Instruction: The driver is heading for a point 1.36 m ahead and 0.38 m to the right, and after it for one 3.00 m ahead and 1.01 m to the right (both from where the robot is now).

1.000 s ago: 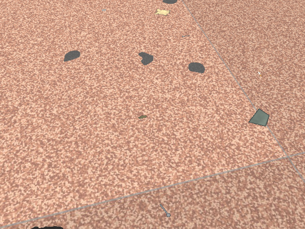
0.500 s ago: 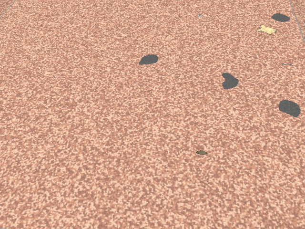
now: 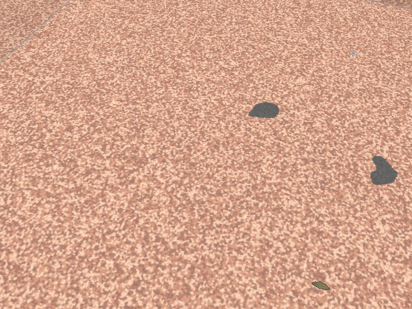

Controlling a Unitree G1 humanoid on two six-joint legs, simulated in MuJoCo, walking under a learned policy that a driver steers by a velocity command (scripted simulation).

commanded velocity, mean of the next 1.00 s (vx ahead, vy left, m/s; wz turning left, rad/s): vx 0.50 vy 0.00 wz -0.28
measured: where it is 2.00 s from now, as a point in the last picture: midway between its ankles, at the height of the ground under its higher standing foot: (290, 171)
